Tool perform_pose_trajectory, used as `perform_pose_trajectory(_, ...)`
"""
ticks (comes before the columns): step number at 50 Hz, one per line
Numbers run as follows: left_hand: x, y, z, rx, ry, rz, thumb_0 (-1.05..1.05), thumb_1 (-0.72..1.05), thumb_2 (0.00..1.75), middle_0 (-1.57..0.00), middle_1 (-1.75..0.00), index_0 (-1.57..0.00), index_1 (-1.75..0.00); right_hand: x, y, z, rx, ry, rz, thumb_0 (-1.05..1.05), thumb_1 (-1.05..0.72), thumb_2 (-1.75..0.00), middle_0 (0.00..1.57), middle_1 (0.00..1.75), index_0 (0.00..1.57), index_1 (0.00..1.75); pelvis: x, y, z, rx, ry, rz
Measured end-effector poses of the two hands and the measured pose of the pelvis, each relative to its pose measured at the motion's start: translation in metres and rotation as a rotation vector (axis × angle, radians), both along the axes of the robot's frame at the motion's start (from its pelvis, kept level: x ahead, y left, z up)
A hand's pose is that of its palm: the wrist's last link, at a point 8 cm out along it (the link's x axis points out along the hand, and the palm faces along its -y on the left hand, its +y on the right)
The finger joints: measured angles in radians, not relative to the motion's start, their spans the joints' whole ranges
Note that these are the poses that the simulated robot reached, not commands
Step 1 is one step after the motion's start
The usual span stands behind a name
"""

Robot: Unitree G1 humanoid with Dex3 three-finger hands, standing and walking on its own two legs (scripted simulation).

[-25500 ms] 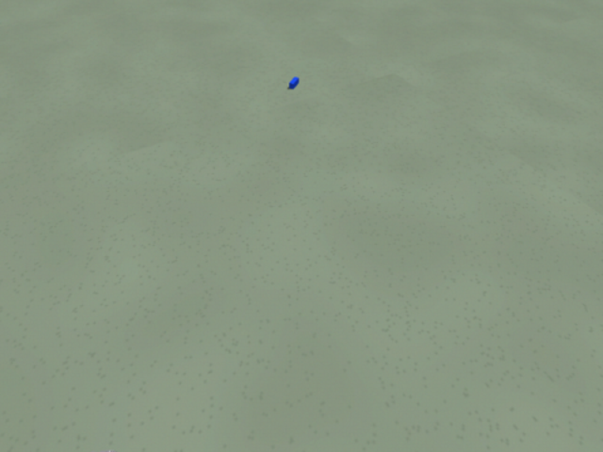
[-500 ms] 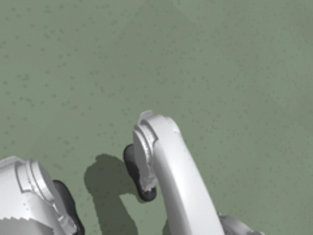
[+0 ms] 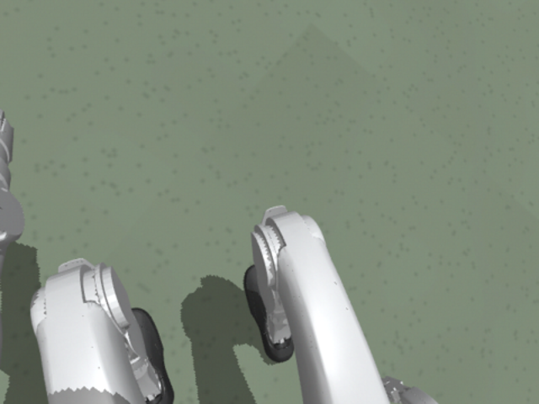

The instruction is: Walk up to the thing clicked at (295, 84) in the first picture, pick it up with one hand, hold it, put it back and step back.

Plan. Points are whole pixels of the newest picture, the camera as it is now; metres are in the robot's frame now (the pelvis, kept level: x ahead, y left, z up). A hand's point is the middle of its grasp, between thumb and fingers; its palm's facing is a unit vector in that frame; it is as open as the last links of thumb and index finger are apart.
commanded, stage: lift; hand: left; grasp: from above
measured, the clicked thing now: out of the picture +0.50 +0.30 -0.17
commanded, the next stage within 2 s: hold in 1.40 s
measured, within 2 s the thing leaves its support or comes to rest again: neither
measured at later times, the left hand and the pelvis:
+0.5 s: hand out of the picture +0.42 +0.28 +0.06, palm faces -0.01 -0.46 -0.89, open 6.8 cm; pelvis +0.01 -0.01 +0.12, yaw +5 degrees
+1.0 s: hand out of the picture +0.37 +0.26 +0.25, palm faces -0.07 -0.44 -0.89, open 6.8 cm; pelvis +0.04 -0.02 +0.29, yaw +6 degrees
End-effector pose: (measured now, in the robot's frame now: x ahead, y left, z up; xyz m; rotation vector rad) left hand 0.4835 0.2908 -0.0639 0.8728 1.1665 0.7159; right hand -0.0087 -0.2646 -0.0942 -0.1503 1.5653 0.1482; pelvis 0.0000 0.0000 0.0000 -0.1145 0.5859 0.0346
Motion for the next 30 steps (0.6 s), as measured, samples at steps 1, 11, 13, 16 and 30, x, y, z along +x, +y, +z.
perform_pose_trajectory(1,-0.002,0.002,0.005,0.003,-0.005,0.001,0.01,0.47,0.26,-1.00,-0.18,-1.00,-0.19,0.004,0.000,-0.001,0.000,-0.011,-0.003,0.00,-0.91,-0.89,0.20,0.30,0.20,0.30,0.000,0.000,0.001,0.004,0.003,0.002)
perform_pose_trajectory(11,-0.034,0.011,0.071,0.007,-0.010,0.004,0.01,0.44,0.34,-0.97,-0.24,-0.97,-0.25,0.059,-0.005,0.009,-0.024,-0.162,-0.030,0.00,-0.90,-0.89,0.20,0.30,0.20,0.30,0.005,-0.003,0.036,0.054,0.030,0.022)
perform_pose_trajectory(13,-0.041,0.009,0.087,0.007,0.002,-0.003,0.01,0.43,0.36,-0.97,-0.25,-0.97,-0.26,0.069,-0.006,0.017,-0.031,-0.193,-0.028,0.00,-0.90,-0.89,0.20,0.30,0.20,0.30,0.006,-0.005,0.047,0.064,0.029,0.025)
perform_pose_trajectory(16,-0.048,0.007,0.112,0.020,0.018,-0.018,0.01,0.42,0.40,-0.96,-0.27,-0.95,-0.28,0.082,-0.009,0.033,-0.045,-0.238,-0.026,0.00,-0.90,-0.89,0.20,0.30,0.20,0.30,0.007,-0.007,0.065,0.074,0.024,0.028)
perform_pose_trajectory(30,-0.081,-0.008,0.225,0.037,0.047,-0.046,0.01,0.38,0.50,-0.88,-0.42,-0.87,-0.43,0.107,-0.026,0.138,-0.152,-0.403,-0.075,0.00,-0.90,-0.89,0.20,0.30,0.20,0.30,0.016,-0.017,0.162,0.099,-0.053,0.036)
